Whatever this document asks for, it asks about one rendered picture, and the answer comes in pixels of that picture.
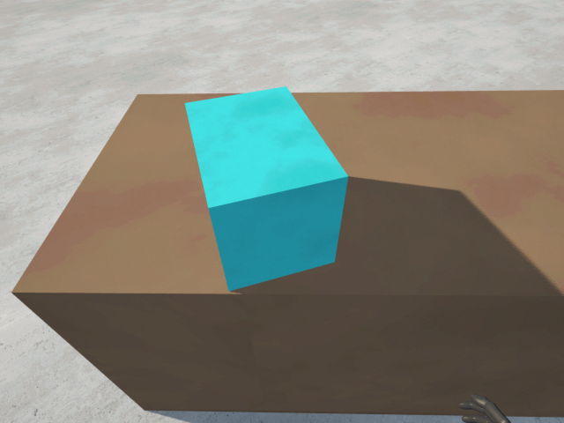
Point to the carton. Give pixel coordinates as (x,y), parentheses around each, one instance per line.
(275,191)

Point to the pedestal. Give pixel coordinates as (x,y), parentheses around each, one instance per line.
(448,278)

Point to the robot right hand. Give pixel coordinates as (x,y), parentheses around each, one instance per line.
(483,405)

